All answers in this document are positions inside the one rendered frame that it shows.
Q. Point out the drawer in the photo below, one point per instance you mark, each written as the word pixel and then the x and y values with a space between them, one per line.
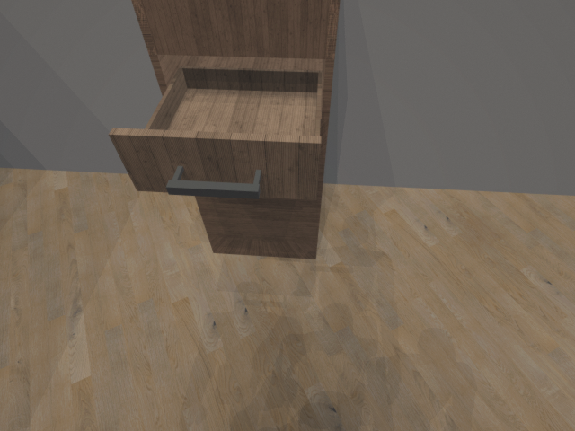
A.
pixel 222 124

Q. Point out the handle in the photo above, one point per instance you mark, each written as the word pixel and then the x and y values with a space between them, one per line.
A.
pixel 213 189

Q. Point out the cabinet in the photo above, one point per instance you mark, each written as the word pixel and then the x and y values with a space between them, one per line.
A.
pixel 264 34

